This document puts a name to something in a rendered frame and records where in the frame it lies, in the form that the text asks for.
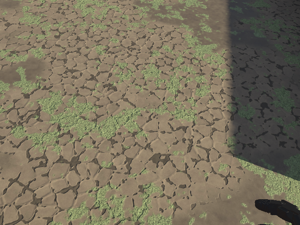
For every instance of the robot right hand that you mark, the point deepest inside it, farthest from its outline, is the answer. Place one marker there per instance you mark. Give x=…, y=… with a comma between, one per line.
x=283, y=209

